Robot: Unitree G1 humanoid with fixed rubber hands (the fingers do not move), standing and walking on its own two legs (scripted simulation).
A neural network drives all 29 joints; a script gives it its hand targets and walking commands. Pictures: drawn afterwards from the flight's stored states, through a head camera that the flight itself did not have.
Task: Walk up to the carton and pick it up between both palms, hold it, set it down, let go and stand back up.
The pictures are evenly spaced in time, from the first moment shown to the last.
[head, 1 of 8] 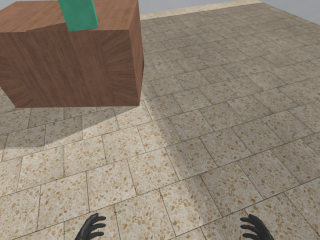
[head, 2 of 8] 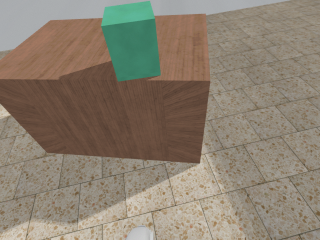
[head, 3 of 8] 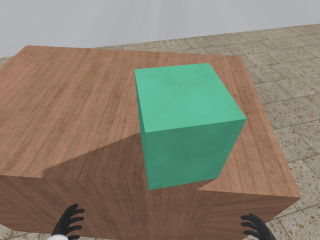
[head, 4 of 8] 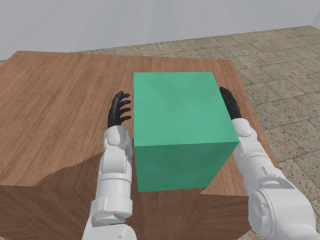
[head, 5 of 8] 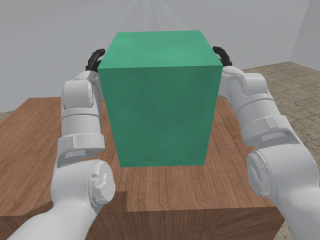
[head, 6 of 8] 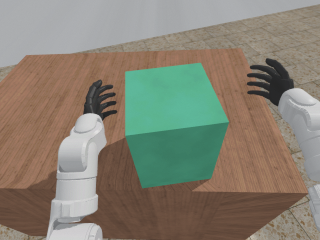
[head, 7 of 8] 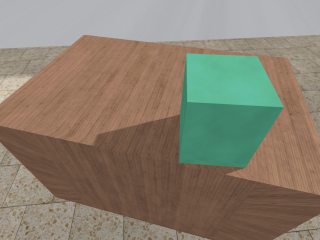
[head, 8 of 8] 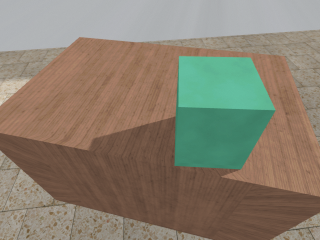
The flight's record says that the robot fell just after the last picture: no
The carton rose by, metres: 0.21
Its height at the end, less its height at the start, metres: +0.00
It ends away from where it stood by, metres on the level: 0.02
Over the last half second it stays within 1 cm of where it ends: yes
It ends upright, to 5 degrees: yes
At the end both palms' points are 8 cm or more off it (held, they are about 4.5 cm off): yes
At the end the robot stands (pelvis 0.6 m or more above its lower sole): yes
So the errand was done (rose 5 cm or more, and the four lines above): yes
